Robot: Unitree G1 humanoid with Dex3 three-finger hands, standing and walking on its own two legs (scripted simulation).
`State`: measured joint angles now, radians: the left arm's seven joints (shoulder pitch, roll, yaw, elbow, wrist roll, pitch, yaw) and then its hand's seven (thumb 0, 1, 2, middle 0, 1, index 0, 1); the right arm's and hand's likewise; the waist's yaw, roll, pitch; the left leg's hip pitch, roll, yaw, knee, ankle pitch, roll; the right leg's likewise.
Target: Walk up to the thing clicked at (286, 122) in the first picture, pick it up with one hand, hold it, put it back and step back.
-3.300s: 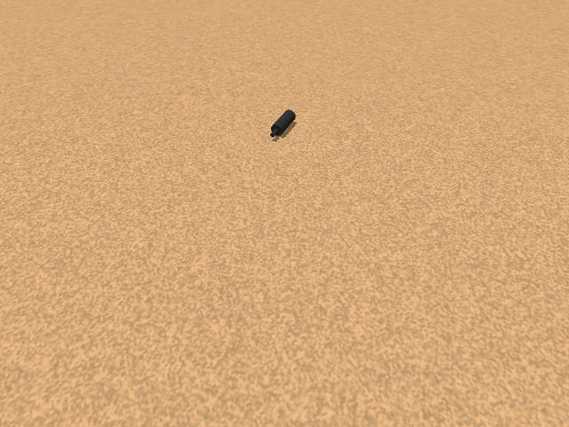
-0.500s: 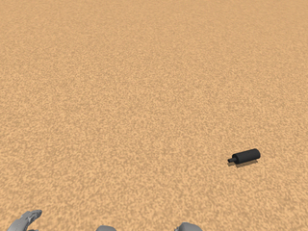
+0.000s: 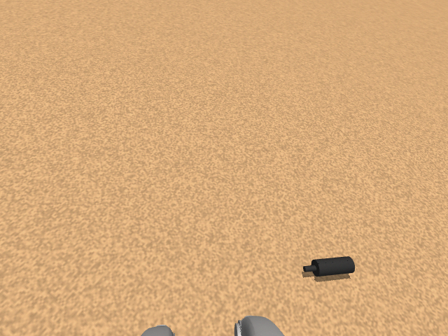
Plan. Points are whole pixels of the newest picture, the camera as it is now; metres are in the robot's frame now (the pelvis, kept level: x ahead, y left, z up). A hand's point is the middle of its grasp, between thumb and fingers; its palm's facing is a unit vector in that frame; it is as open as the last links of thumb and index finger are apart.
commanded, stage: walk up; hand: left
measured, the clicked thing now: (327, 266) +0.53 -0.55 -0.71
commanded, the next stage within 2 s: none
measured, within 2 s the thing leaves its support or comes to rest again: neither
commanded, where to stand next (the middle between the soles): +0.19 -0.84 m, yaw +10 degrees
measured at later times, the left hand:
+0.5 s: hand out of the picture +0.04 +0.03 -0.13, palm faces +0.07 -0.93 -0.37, open 7.4 cm
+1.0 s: hand (292, 325) +0.18 -0.15 -0.15, palm faces -0.03 -0.93 -0.37, open 7.4 cm
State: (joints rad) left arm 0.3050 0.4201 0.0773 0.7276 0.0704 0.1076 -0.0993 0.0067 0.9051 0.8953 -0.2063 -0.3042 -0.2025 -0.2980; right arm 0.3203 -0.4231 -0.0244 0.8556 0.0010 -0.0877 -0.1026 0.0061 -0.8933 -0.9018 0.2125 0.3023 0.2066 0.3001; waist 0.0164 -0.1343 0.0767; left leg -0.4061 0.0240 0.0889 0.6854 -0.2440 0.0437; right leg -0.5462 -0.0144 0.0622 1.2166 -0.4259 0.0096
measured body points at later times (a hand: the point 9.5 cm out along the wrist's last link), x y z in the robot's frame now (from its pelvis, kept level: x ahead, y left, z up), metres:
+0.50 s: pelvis +0.04 -0.25 +0.01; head +0.07 -0.24 +0.46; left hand +0.04 +0.08 -0.10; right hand +0.12 -0.60 -0.09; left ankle +0.10 -0.17 -0.66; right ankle +0.05 -0.33 -0.71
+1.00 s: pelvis +0.07 -0.46 -0.02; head +0.10 -0.41 +0.43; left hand +0.18 -0.11 -0.13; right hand +0.12 -0.85 -0.06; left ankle +0.12 -0.23 -0.71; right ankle +0.14 -0.66 -0.69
